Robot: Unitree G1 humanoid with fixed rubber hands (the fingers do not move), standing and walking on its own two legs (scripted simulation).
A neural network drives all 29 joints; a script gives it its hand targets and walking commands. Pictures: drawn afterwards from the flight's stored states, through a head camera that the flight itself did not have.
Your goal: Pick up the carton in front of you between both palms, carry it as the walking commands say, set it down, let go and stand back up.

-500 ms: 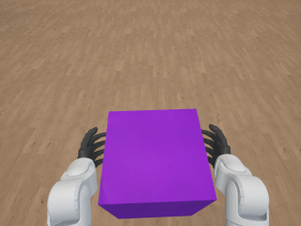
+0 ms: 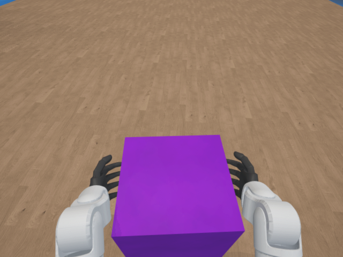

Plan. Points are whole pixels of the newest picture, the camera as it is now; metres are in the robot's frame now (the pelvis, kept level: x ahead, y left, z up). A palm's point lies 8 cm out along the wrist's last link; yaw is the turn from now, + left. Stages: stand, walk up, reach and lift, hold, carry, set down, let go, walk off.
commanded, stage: carry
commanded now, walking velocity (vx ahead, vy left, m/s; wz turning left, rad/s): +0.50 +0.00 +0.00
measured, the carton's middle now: (174, 203) +0.26 +0.00 +0.02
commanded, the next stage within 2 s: none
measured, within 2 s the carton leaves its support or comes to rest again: neither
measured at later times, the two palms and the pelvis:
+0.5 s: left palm (125, 107) +0.49 +0.13 +0.12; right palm (230, 109) +0.49 -0.16 +0.11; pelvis +0.24 -0.02 +0.01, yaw +1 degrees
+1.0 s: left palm (120, 109) +0.51 +0.16 +0.09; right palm (219, 108) +0.52 -0.14 +0.09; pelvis +0.27 +0.00 +0.01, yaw +2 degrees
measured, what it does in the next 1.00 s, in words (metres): walks ahead: right foot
